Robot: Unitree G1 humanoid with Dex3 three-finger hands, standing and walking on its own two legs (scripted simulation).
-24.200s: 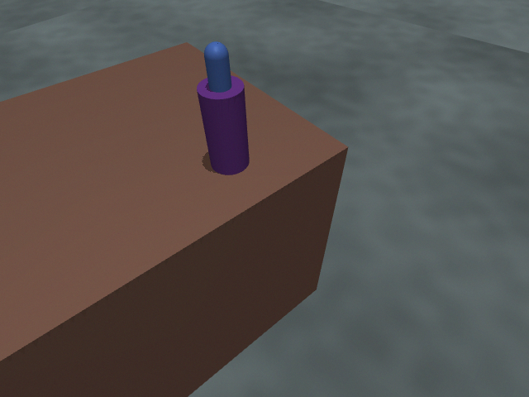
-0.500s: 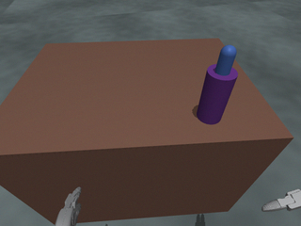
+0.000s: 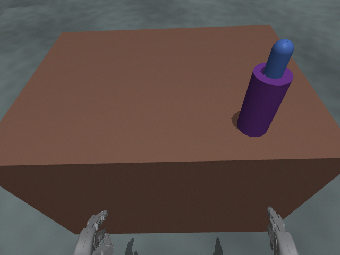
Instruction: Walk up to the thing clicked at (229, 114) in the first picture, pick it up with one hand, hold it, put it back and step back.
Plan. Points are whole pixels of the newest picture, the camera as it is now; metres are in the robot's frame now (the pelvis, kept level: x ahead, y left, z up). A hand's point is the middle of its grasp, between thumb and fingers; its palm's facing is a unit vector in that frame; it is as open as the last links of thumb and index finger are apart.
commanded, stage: home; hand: right
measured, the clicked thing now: (265, 91) +0.48 -0.23 +0.12
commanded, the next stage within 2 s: none
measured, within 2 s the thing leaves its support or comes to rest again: neither
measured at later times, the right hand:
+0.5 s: hand (253, 241) +0.18 -0.18 -0.11, palm faces -0.01 +0.96 -0.27, open 17.4 cm
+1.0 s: hand out of the picture +0.04 -0.27 -0.15, palm faces -0.10 +0.93 -0.36, open 17.5 cm
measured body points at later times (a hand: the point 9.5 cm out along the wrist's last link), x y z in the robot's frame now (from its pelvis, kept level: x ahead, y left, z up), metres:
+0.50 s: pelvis +0.01 +0.00 +0.00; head +0.03 +0.00 +0.45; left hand +0.15 +0.25 -0.11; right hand +0.18 -0.23 -0.09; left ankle -0.02 +0.13 -0.73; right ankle +0.00 -0.14 -0.73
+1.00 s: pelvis -0.02 -0.02 +0.01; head -0.03 -0.02 +0.46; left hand +0.03 +0.29 -0.12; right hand +0.04 -0.32 -0.12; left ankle -0.02 +0.13 -0.73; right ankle +0.00 -0.14 -0.73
